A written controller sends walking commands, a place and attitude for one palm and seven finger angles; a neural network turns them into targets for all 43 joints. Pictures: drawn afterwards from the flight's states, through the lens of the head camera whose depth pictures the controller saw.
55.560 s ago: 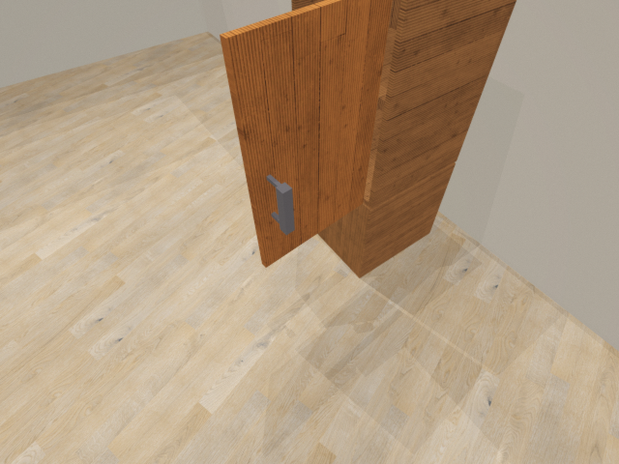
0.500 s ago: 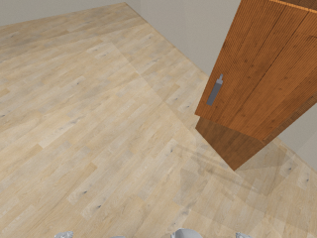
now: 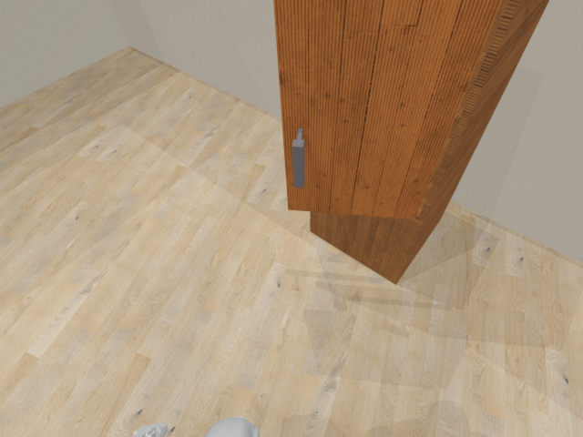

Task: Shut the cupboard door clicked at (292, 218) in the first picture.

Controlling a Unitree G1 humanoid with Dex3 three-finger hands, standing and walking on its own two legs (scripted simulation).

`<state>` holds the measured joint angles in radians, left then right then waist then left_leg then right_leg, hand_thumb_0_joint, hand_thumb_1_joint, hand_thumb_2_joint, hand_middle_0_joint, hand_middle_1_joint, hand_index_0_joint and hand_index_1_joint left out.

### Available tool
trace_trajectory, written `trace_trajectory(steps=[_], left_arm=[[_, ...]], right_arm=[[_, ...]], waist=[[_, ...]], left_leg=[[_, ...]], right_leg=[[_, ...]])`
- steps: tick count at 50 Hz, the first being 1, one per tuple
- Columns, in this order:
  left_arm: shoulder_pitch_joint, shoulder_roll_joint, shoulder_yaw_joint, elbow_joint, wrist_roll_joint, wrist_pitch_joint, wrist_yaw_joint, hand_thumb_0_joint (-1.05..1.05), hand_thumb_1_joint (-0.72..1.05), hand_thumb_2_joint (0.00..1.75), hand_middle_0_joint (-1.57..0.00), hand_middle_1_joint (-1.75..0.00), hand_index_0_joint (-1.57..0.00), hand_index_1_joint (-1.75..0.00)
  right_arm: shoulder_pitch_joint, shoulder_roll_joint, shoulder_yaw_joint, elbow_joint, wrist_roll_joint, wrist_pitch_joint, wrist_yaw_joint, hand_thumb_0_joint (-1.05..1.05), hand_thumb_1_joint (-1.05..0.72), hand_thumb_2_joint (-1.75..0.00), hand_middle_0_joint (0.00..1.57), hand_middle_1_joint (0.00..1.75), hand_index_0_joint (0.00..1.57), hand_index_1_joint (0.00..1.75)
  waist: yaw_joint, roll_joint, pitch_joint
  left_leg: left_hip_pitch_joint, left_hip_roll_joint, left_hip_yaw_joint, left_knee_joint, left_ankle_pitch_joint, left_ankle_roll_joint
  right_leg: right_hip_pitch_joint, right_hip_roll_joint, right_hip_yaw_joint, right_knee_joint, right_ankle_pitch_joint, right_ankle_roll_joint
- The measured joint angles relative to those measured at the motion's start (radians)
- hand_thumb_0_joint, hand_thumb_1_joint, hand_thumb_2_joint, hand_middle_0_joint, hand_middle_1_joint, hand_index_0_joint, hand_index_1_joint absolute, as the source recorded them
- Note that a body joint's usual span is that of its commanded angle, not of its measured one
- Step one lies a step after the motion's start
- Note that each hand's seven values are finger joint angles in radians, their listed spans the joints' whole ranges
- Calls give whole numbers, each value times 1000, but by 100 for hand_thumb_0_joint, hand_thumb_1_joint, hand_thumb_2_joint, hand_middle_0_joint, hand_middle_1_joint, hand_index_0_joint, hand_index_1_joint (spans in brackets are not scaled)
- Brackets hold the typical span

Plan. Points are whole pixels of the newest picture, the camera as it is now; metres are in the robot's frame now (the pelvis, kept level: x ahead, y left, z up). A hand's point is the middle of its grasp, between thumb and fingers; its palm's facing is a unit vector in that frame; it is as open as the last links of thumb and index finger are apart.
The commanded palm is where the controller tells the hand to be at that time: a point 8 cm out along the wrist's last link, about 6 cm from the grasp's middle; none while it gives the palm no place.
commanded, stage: turn to face it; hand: left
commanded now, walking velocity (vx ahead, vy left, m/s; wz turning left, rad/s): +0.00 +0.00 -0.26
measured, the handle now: (299, 158) +0.71 +0.00 -0.11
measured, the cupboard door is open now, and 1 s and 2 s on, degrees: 32 32 32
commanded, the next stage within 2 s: take the last steps up to it in 0.04 s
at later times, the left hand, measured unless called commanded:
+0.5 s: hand (186, 434) +0.15 +0.18 -0.16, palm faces -0.16 -0.97 -0.19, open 7.4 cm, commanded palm none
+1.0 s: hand (256, 401) +0.20 +0.08 -0.20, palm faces -0.08 -0.98 -0.17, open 7.3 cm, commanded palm none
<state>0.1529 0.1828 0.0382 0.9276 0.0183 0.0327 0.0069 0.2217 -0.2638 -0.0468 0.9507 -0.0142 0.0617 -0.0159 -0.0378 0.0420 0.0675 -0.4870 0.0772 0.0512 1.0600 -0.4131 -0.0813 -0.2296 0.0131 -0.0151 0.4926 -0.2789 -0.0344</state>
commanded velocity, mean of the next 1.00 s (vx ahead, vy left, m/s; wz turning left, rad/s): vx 0.15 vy -0.06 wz -0.09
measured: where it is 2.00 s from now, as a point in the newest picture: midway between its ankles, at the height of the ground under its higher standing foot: outside the picture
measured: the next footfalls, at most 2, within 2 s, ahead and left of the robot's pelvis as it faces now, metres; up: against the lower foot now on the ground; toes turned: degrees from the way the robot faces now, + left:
left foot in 0.18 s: +0.06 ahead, +0.13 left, +0.00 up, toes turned +1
right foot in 0.60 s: +0.12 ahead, -0.18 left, +0.00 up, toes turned -13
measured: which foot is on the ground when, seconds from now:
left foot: up 0.00-0.16, down 0.18-0.60, up 0.62-0.92, down 0.94-1.00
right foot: down 0.00-0.20, up 0.22-0.58, down 0.60-0.96, up 0.98-1.00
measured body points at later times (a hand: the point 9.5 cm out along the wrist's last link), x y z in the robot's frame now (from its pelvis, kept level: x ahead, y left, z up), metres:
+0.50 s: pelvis +0.05 -0.01 +0.01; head +0.09 -0.01 +0.45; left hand +0.16 +0.23 -0.15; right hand -0.01 -0.25 -0.14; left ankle +0.02 +0.13 -0.74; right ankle +0.05 -0.16 -0.69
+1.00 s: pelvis +0.19 -0.10 -0.01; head +0.21 -0.08 +0.44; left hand +0.21 +0.13 -0.18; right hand +0.23 -0.33 -0.15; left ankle +0.24 -0.01 -0.74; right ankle +0.09 -0.18 -0.72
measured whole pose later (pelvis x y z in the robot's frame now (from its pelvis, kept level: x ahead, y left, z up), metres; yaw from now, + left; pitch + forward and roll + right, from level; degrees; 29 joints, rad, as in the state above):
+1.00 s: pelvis +0.19 -0.10 -0.01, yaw -7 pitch -1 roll +0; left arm 0.29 0.18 0.03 1.12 0.01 0.00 0.02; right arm 0.19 -0.15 0.00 1.00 -0.03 -0.04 -0.01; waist 0.00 -0.05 0.04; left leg -0.34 0.04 0.14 0.61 -0.25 0.04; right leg -0.16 0.01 -0.09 0.70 -0.50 -0.03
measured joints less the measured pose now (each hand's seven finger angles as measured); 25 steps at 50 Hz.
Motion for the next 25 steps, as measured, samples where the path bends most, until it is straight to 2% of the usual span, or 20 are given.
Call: trace_trajectory(steps=[6,9,11,12,15,17,21,25], left_arm=[[22,1,7,20,5,1,-1,1,90,90,-21,-30,-20,-30],[38,8,13,33,-1,8,0,1,90,90,-21,-30,-20,-30],[44,25,21,42,-5,18,-4,1,90,90,-21,-30,-20,-30],[48,32,26,47,-1,25,-7,1,90,90,-21,-30,-20,-30],[58,50,36,61,9,35,-27,1,90,90,-20,-30,-20,-30],[61,59,41,64,11,32,-39,1,90,90,-20,-30,-20,-30],[53,67,44,65,11,27,-50,1,91,90,-20,-30,-20,-30],[27,64,37,67,10,23,-58,1,91,90,-20,-30,-20,-30]], right_arm=[[-11,38,12,-7,4,-11,-1,0,-91,-90,20,30,20,30],[-6,48,22,-14,4,-31,-4,0,-91,-90,20,30,20,30],[-1,65,30,-11,-7,-46,-6,0,-91,-90,20,30,20,30],[4,73,36,-13,-13,-50,-7,0,-91,-90,20,30,20,30],[39,88,47,-15,-20,-64,-10,0,-91,-90,20,30,20,30],[67,93,49,-8,-21,-74,-12,0,-91,-90,20,30,20,30],[115,92,44,21,-21,-87,-12,0,-91,-90,20,30,21,30],[150,78,30,56,-24,-85,-5,0,-90,-90,20,30,21,30]], waist=[[22,-41,-17],[27,-49,-28],[26,-77,-33],[27,-86,-34],[21,-89,-42],[20,-85,-43],[14,-72,-39],[-4,-55,-27]], left_leg=[[82,-20,-5,-242,8,8],[183,-26,-5,-476,132,27],[189,-36,10,-482,115,72],[193,-34,21,-479,105,83],[231,-20,37,-531,116,86],[265,-11,45,-584,137,79],[319,10,62,-659,157,64],[355,36,81,-675,141,37]], right_leg=[[4,13,30,-10,2,4],[-16,27,42,41,-28,19],[-56,21,52,139,-112,20],[-89,24,52,231,-170,22],[-182,20,30,485,-179,31],[-218,4,17,555,-136,39],[-248,-35,4,517,-73,52],[-221,-65,-17,331,-59,54]])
